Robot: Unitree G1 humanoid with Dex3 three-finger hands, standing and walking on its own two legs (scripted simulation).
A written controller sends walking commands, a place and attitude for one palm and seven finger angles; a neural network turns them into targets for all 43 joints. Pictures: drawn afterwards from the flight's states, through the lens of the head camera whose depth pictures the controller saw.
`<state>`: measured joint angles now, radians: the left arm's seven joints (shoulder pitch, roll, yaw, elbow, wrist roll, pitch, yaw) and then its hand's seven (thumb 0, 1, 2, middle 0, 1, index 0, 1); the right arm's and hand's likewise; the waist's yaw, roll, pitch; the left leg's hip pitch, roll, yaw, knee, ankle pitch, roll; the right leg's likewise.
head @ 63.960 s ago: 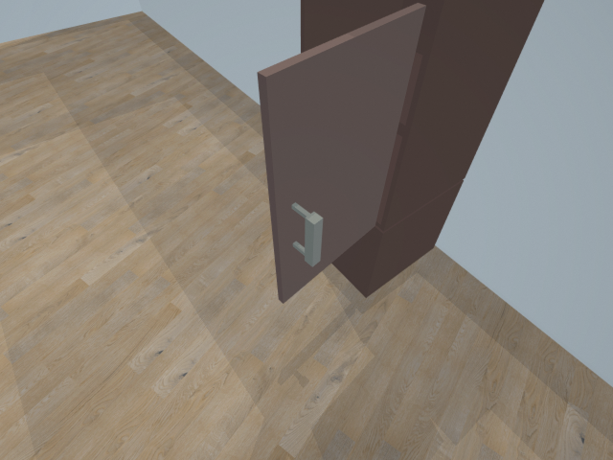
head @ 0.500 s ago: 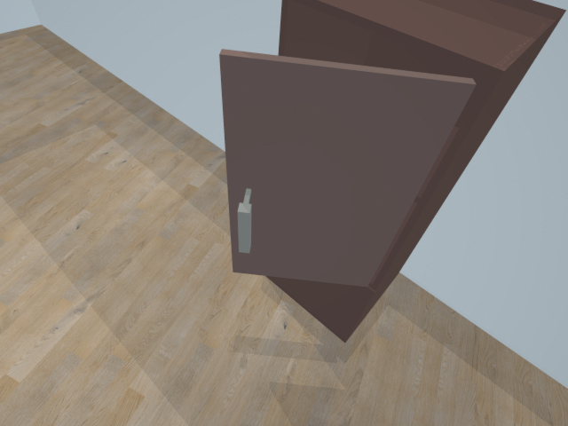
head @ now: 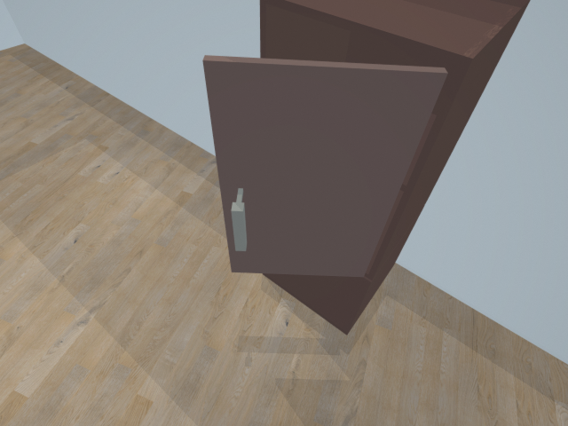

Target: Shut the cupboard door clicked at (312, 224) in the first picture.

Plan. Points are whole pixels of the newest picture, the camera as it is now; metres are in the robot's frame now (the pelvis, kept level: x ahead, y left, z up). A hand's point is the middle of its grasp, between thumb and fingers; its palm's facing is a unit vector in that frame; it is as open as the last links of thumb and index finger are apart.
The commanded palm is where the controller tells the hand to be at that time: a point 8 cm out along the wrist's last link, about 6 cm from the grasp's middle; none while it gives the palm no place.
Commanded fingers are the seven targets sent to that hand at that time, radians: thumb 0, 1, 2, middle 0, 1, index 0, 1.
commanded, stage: look again from close up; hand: left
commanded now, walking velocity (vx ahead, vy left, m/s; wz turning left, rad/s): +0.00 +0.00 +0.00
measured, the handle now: (240, 220) +0.53 +0.12 -0.09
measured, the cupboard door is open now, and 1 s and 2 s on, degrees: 37 37 37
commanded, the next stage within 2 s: shuffle to correct the standing spot in 0.48 s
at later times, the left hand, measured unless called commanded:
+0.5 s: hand out of the picture +0.01 +0.21 -0.18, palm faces +0.02 -0.97 -0.23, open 7.4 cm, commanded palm none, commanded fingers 0.00 0.90 0.90 -0.20 -0.30 -0.20 -0.30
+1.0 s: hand out of the picture +0.06 +0.15 -0.19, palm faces +0.02 -0.98 -0.21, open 7.4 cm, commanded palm none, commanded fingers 0.00 0.90 0.90 -0.20 -0.30 -0.20 -0.30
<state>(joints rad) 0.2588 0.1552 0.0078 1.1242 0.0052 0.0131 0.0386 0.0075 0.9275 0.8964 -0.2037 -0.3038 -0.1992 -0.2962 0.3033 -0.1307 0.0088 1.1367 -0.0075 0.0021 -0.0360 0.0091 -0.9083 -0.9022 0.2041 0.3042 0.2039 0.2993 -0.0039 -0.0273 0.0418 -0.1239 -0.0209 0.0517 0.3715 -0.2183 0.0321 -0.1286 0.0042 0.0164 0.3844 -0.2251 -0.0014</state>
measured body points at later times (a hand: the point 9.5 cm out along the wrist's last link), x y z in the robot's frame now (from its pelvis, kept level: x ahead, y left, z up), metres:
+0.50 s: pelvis +0.00 +0.02 -0.01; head +0.02 +0.01 +0.44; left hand +0.01 +0.26 -0.16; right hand +0.04 -0.22 -0.16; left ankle -0.01 +0.10 -0.75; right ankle -0.01 -0.12 -0.75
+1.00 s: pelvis +0.05 -0.04 -0.02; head +0.08 -0.04 +0.43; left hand +0.06 +0.20 -0.17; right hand +0.04 -0.26 -0.18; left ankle -0.01 +0.08 -0.72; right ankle +0.02 -0.11 -0.75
